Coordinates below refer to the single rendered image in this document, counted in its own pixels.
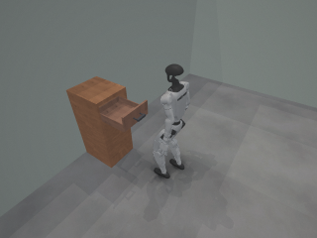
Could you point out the cabinet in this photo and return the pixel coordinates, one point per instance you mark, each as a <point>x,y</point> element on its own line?
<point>104,142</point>

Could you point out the left robot hand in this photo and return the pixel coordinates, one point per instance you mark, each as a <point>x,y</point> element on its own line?
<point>163,147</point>

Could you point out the robot right upper arm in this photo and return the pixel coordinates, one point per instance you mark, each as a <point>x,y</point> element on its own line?
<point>187,92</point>

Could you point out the robot left forearm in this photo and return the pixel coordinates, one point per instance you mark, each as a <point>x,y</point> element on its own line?
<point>167,132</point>

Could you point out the robot torso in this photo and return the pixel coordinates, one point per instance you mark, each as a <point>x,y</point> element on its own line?
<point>178,105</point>

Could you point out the robot left shin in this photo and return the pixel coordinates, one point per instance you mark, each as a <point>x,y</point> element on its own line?
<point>160,159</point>

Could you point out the robot left upper arm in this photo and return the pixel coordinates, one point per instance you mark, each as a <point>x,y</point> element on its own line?
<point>166,101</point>

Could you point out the drawer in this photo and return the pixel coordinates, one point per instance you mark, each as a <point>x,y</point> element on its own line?
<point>120,112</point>

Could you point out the handle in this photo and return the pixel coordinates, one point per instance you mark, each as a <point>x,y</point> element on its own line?
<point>141,117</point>

